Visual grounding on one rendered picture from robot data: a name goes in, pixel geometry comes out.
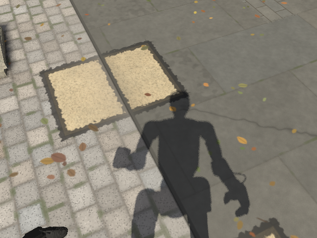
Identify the left robot hand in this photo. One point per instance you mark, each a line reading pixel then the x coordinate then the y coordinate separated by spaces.
pixel 48 232

